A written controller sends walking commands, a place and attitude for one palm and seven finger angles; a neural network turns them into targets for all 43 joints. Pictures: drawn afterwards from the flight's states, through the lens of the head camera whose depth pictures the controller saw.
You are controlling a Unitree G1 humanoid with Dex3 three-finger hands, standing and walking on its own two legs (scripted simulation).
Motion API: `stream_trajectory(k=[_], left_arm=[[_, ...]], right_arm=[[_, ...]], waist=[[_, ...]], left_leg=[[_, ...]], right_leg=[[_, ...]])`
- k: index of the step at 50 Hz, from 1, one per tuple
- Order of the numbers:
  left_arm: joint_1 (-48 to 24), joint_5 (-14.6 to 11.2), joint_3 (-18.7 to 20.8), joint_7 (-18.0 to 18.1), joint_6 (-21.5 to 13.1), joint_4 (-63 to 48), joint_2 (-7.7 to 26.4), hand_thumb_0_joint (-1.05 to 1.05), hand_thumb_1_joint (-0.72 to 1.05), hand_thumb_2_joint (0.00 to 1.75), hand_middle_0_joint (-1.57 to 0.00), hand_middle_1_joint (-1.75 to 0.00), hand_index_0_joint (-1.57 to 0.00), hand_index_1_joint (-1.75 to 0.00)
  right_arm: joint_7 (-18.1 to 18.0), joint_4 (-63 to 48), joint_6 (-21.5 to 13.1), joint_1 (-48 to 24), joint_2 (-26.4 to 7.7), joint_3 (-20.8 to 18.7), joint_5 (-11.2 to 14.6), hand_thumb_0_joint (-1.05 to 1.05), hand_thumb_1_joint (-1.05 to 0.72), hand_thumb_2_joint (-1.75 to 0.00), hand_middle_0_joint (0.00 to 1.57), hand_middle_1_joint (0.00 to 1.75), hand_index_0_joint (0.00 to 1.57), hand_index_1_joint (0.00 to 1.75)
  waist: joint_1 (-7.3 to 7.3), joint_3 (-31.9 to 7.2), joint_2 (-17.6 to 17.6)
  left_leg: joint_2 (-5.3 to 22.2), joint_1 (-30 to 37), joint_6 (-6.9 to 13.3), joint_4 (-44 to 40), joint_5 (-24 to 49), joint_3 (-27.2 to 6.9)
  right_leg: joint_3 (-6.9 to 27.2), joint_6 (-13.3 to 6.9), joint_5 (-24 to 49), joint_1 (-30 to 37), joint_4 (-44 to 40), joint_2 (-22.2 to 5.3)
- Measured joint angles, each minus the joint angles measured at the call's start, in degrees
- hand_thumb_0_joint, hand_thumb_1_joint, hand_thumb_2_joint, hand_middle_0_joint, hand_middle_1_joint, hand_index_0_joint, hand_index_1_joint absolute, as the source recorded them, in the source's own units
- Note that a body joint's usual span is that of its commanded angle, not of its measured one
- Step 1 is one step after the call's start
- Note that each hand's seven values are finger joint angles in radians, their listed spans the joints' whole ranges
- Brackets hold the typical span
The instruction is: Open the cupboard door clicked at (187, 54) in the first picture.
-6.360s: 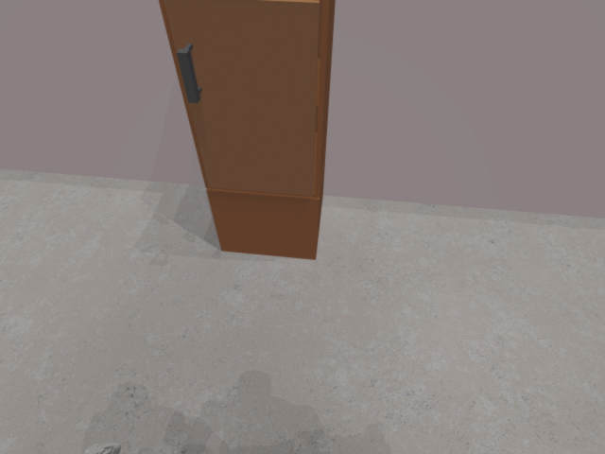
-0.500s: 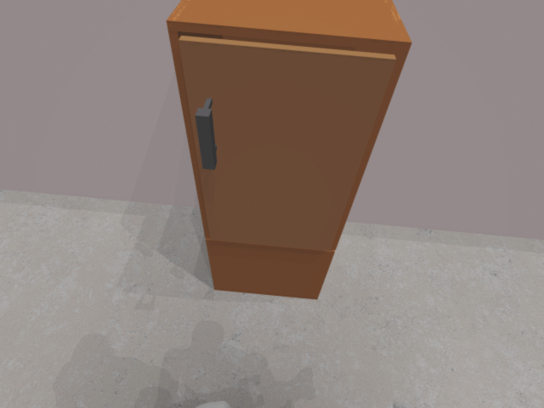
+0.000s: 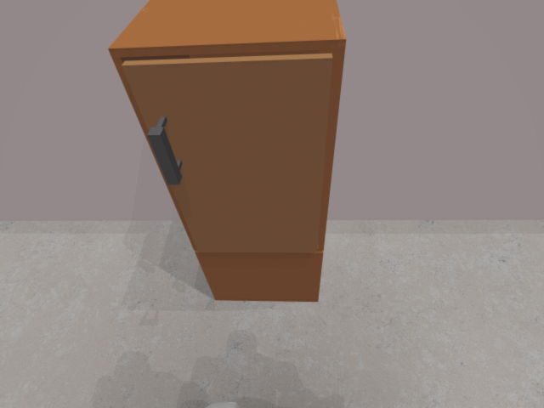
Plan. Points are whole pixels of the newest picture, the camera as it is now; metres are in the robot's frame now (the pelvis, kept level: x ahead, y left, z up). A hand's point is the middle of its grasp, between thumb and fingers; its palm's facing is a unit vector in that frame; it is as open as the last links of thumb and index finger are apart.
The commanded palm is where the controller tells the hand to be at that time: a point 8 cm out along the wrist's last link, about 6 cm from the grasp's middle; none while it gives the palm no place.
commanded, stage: come to a stop and stand still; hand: left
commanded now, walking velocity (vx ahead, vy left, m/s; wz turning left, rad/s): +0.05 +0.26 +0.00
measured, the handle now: (168, 150) +0.57 +0.26 +0.05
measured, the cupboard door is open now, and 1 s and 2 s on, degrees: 0 0 0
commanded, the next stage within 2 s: look again from close up in 0.86 s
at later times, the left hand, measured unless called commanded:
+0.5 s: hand out of the picture -0.02 +0.24 -0.17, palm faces +0.10 -0.97 -0.21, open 7.3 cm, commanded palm none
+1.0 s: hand out of the picture +0.00 +0.23 -0.17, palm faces +0.02 -0.98 -0.20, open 7.3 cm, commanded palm none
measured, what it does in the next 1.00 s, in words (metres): steps on the spot: left foot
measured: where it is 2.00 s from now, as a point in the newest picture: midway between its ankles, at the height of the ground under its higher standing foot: outside the picture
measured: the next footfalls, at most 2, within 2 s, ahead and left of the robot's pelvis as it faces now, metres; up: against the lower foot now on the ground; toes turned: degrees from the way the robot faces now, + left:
left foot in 0.40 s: +0.00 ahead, +0.17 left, +0.00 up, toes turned +3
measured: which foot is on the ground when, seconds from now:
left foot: up 0.00-0.38, down 0.40-1.00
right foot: down 0.00-1.00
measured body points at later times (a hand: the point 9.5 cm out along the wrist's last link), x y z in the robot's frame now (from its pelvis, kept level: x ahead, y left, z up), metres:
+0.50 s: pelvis -0.01 +0.05 +0.01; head +0.00 +0.07 +0.46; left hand -0.03 +0.29 -0.16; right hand +0.04 -0.18 -0.14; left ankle -0.04 +0.16 -0.73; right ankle -0.01 -0.09 -0.71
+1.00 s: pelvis -0.01 +0.06 +0.01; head +0.01 +0.06 +0.46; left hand +0.00 +0.28 -0.15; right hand -0.02 -0.16 -0.15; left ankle -0.04 +0.16 -0.73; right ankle -0.02 -0.07 -0.73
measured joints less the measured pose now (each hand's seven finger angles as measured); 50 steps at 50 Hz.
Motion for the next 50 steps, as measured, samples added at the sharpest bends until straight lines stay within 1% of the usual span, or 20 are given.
stream_trajectory(k=[2,4,6,8,11,14,16,17,19,20,21,23,26,28,31,33,35,39,48,50], left_arm=[[0.62,-0.10,-0.24,-0.20,0.12,0.05,-0.74,0.00,0.91,0.90,-0.20,-0.30,-0.20,-0.30],[0.91,-0.25,-0.28,-0.22,0.12,0.05,-1.13,0.00,0.91,0.90,-0.21,-0.30,-0.20,-0.30],[1.06,-0.32,-0.16,-0.05,-0.21,-0.08,-1.25,0.00,0.91,0.90,-0.21,-0.30,-0.20,-0.30],[1.24,-0.31,-0.02,0.13,-0.60,-0.22,-1.15,0.00,0.91,0.90,-0.21,-0.30,-0.21,-0.30],[1.69,-0.14,0.10,0.14,-0.83,-0.17,-0.85,0.00,0.91,0.90,-0.21,-0.30,-0.21,-0.30],[2.34,0.14,0.27,0.00,-0.59,0.37,-0.25,0.00,0.91,0.90,-0.21,-0.30,-0.21,-0.30],[2.75,0.24,0.50,-0.09,-0.22,1.00,0.31,0.00,0.91,0.90,-0.21,-0.30,-0.21,-0.30],[2.95,0.19,0.62,-0.11,0.02,1.43,0.62,0.00,0.91,0.90,-0.21,-0.30,-0.21,-0.30],[3.51,-0.17,0.80,-0.12,0.66,2.26,1.14,0.00,0.91,0.90,-0.21,-0.30,-0.21,-0.30],[3.69,-0.43,0.87,-0.14,1.07,2.63,1.38,0.00,0.91,0.90,-0.21,-0.30,-0.21,-0.30],[3.47,-0.59,1.07,-0.09,1.54,3.26,2.00,0.00,0.91,0.90,-0.21,-0.30,-0.20,-0.30],[3.36,-0.60,1.19,-0.01,2.24,4.25,2.89,0.00,0.91,0.90,-0.21,-0.30,-0.20,-0.30],[3.21,-0.59,0.73,-0.25,2.04,5.32,2.94,0.00,0.91,0.90,-0.20,-0.30,-0.20,-0.30],[3.12,-0.75,0.22,-0.38,1.45,5.71,2.39,0.00,0.91,0.90,-0.20,-0.30,-0.20,-0.30],[3.03,-0.89,-0.56,-0.29,0.10,6.36,1.58,0.00,0.91,0.90,-0.20,-0.30,-0.20,-0.30],[2.65,-0.95,-1.18,-0.18,-0.36,7.40,0.14,0.00,0.91,0.90,-0.20,-0.30,-0.20,-0.30],[2.59,-1.02,-1.63,-0.17,-0.72,7.88,-0.78,0.00,0.91,0.90,-0.20,-0.30,-0.20,-0.30],[2.22,-1.08,-1.86,0.23,-0.64,8.75,-0.74,0.01,0.93,0.90,-0.20,-0.30,-0.20,-0.30],[1.68,-1.34,-1.88,0.36,-0.75,8.92,-0.23,0.01,0.93,0.90,-0.20,-0.30,-0.20,-0.30],[1.88,-1.07,-2.31,1.19,-1.63,8.52,-0.52,0.01,0.92,0.90,-0.20,-0.30,-0.20,-0.30]], right_arm=[[0.43,0.00,0.18,1.03,-0.64,-0.13,-0.23,0.01,-0.91,-0.90,0.20,0.30,0.20,0.30],[0.70,-0.03,-0.05,2.32,-1.08,-0.17,-0.31,0.01,-0.91,-0.90,0.20,0.30,0.20,0.30],[0.76,0.06,-0.04,3.53,-1.36,-0.15,-0.37,0.01,-0.91,-0.90,0.20,0.30,0.20,0.30],[0.70,0.29,0.15,4.37,-1.54,-0.10,-0.36,0.01,-0.91,-0.90,0.20,0.30,0.20,0.30],[0.57,0.62,0.39,4.79,-1.71,0.05,-0.23,0.01,-0.91,-0.90,0.20,0.30,0.20,0.30],[0.47,0.66,0.12,4.30,-1.50,0.40,0.11,0.01,-0.91,-0.90,0.20,0.30,0.20,0.30],[0.37,0.41,-0.43,3.70,-1.13,0.73,0.35,0.01,-0.91,-0.90,0.20,0.30,0.20,0.30],[0.27,0.21,-0.86,3.42,-0.90,0.93,0.43,0.01,-0.91,-0.90,0.20,0.30,0.20,0.30],[0.09,-0.42,-2.11,3.30,-0.62,1.41,0.58,0.01,-0.91,-0.90,0.20,0.30,0.20,0.30],[-0.05,-0.60,-2.75,3.36,-0.45,1.54,0.46,0.01,-0.91,-0.90,0.20,0.30,0.20,0.30],[-0.25,-0.33,-2.93,3.03,0.47,1.75,0.31,0.01,-0.91,-0.90,0.20,0.30,0.20,0.30],[-0.57,0.11,-3.12,2.89,2.27,2.56,0.07,0.01,-0.91,-0.90,0.20,0.30,0.20,0.30],[-1.54,1.02,-3.37,2.62,3.78,3.19,-0.06,0.01,-0.92,-0.90,0.20,0.30,0.20,0.30],[-1.78,1.69,-3.63,2.27,3.72,3.27,0.02,0.01,-0.93,-0.90,0.20,0.30,0.20,0.30],[-1.75,2.60,-4.26,1.99,3.73,3.46,0.50,0.01,-0.93,-0.90,0.20,0.30,0.20,0.30],[-1.90,3.39,-4.34,1.65,3.10,3.15,0.83,0.01,-0.94,-0.90,0.20,0.30,0.20,0.30],[-1.91,3.96,-4.37,1.70,2.74,3.12,0.86,0.01,-0.94,-0.90,0.20,0.30,0.20,0.30],[-1.93,5.20,-4.82,2.58,2.79,3.53,0.83,0.01,-0.94,-0.90,0.20,0.30,0.20,0.30],[-1.84,7.86,-4.94,5.73,4.33,4.44,0.74,0.01,-0.92,-0.90,0.20,0.30,0.20,0.30],[-1.43,6.77,-4.85,6.26,4.21,4.64,0.75,0.01,-0.91,-0.90,0.20,0.30,0.20,0.30]], waist=[[-0.08,-0.51,0.34],[-0.27,-0.78,0.38],[-0.14,-0.81,0.11],[0.20,-0.67,-0.27],[0.78,-0.33,-0.67],[1.42,-0.01,-1.35],[1.83,0.08,-1.97],[1.93,0.08,-2.28],[1.82,-0.27,-2.21],[1.51,-0.65,-1.92],[1.37,-0.52,-3.12],[1.50,-0.72,-4.90],[1.54,-0.95,-5.38],[1.47,-0.85,-5.21],[1.47,-0.68,-5.40],[0.98,-0.46,-3.46],[0.48,-0.72,-2.58],[0.02,-0.99,-2.51],[-0.21,-0.78,-2.90],[-0.51,-0.57,-2.23]], left_leg=[[-1.24,-1.48,-0.17,6.90,1.27,-1.47],[-1.74,-2.10,-0.79,11.26,3.35,-2.03],[-1.87,-1.84,-1.53,13.04,4.27,-2.28],[-1.78,-0.95,-2.09,12.75,3.98,-2.46],[-1.31,1.00,-2.43,9.44,2.67,-2.53],[-0.90,3.71,-2.14,3.05,0.92,-2.06],[-0.86,5.93,-1.64,-2.55,0.83,-1.53],[-0.90,7.41,-1.38,-6.27,2.10,-1.20],[-0.50,11.09,-0.78,-15.11,6.56,-0.61],[-0.07,11.86,-0.07,-17.23,5.81,-0.97],[-0.64,11.45,0.44,-16.30,5.04,-0.82],[-1.35,11.78,1.11,-16.32,5.43,-0.34],[-1.83,13.27,1.67,-19.01,7.26,0.01],[-2.32,13.95,1.99,-20.05,7.72,0.29],[-3.38,13.93,2.07,-19.01,6.90,1.09],[-2.65,14.45,2.03,-18.69,6.36,0.91],[-2.39,15.07,2.09,-19.62,6.73,0.94],[-2.25,16.19,2.05,-21.32,7.42,1.21],[-2.06,17.22,2.01,-22.89,8.08,1.23],[-1.59,15.17,1.95,-20.21,7.16,1.07]], right_leg=[[0.16,-0.11,1.69,0.98,-3.01,-0.15],[-0.04,-0.19,3.37,1.88,-5.88,-0.44],[-0.25,-0.29,4.49,2.34,-7.79,-0.83],[-0.41,-0.26,5.19,2.50,-8.90,-1.27],[-0.67,0.05,5.86,2.40,-9.75,-1.76],[-0.66,0.59,6.33,1.94,-9.95,-2.08],[-0.54,1.12,6.51,1.40,-9.68,-2.17],[-0.46,1.47,6.46,1.04,-9.26,-2.16],[-0.62,2.33,5.68,-0.17,-7.16,-1.64],[-0.99,2.66,4.83,-1.18,-5.39,-1.28],[-0.43,2.56,2.61,-1.85,-3.55,-1.63],[0.70,2.13,-2.70,-2.83,0.56,-1.27],[0.91,1.70,-4.97,-2.96,5.09,-0.29],[0.55,1.78,-4.16,-1.19,2.79,0.01],[0.73,1.60,3.52,3.26,-6.58,-0.03],[0.46,1.32,3.19,4.45,-7.77,0.73],[0.44,1.33,2.95,5.15,-8.84,1.03],[0.66,1.40,3.61,6.16,-10.54,1.26],[0.62,1.34,4.50,7.35,-12.50,1.53],[0.44,1.32,4.39,6.15,-11.57,1.86]])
